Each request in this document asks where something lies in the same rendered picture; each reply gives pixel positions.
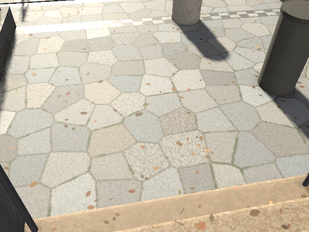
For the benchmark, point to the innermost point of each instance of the stairs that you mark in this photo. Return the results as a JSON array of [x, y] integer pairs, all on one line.
[[280, 205]]

